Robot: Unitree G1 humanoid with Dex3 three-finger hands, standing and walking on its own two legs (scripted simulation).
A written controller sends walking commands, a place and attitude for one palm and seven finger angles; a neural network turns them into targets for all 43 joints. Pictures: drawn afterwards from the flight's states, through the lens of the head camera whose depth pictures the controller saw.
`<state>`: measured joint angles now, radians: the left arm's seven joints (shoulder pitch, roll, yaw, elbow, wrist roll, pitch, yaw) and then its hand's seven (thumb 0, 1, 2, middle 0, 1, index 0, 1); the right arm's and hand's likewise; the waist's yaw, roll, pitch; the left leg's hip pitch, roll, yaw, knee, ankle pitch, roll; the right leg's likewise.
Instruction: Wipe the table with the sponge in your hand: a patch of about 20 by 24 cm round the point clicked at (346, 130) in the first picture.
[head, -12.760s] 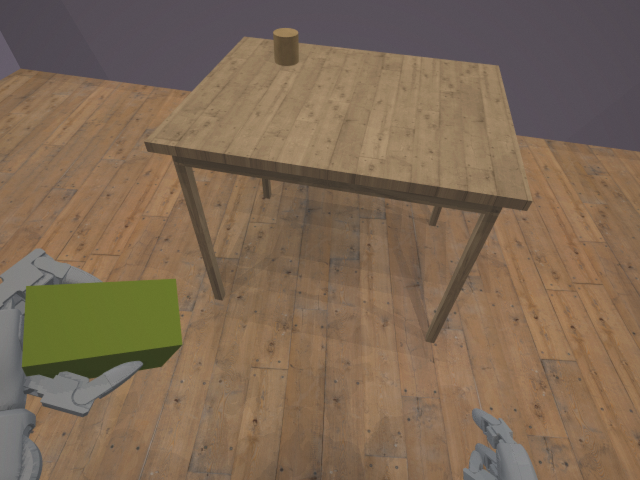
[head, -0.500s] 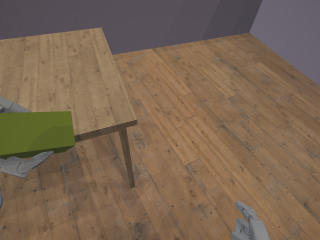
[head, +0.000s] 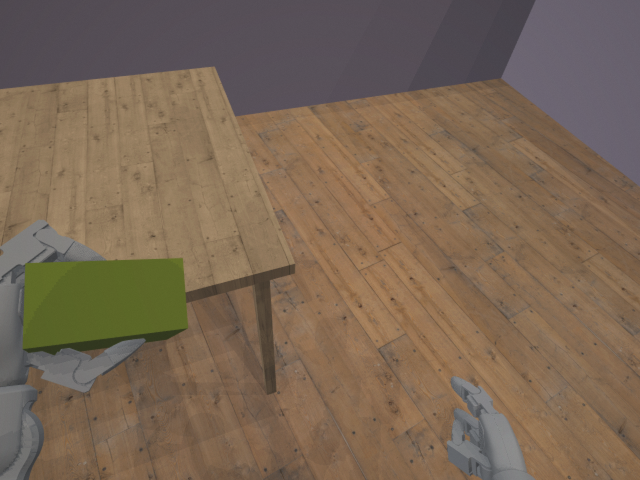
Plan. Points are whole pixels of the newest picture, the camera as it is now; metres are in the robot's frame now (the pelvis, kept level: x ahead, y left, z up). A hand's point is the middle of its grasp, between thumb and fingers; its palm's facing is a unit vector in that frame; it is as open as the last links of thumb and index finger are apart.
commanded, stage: shuffle to correct the standing spot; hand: left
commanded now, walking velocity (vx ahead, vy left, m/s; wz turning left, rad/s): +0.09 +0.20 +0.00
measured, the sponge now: (131, 306) +0.24 +0.21 +0.14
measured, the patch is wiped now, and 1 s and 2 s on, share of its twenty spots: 0.00 0.00 0.00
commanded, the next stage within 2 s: none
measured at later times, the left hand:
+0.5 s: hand (54, 295) +0.23 +0.27 +0.17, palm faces +0.40 -0.82 -0.40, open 10.0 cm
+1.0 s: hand out of the picture +0.21 +0.31 +0.17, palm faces +0.37 -0.83 -0.42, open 10.0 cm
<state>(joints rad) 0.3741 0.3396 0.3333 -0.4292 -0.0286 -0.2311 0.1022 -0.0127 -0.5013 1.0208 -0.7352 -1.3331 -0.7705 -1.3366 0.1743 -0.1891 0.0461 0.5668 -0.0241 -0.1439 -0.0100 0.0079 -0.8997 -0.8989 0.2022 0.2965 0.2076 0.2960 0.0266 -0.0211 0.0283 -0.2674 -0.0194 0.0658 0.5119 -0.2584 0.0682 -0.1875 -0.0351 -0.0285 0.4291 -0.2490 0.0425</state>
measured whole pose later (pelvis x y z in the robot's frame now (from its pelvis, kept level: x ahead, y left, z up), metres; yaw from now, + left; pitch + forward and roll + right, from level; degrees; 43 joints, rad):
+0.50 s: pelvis +0.01 +0.03 -0.02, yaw +0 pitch +0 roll -1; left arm 0.44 0.39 0.39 -0.51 -0.05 -0.25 0.12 -0.01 -0.50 1.02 -0.73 -1.33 -0.77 -1.34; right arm 0.20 -0.22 0.01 0.56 0.01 -0.04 0.00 0.01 -0.90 -0.90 0.20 0.30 0.21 0.30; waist 0.00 0.01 0.03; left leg -0.34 -0.06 0.09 0.70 -0.38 0.09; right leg -0.27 -0.09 -0.02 0.66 -0.39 0.07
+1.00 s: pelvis -0.01 +0.08 -0.01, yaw -1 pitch -2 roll +2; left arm 0.48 0.36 0.36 -0.51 -0.03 -0.23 0.14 -0.01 -0.50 1.02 -0.73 -1.33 -0.77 -1.34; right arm 0.24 -0.28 -0.05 0.58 0.00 -0.07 -0.04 0.01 -0.90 -0.90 0.20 0.30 0.20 0.30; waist 0.00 -0.02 0.06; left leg -0.31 0.07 0.03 0.59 -0.24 -0.01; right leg -0.26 -0.16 -0.07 0.61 -0.31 0.06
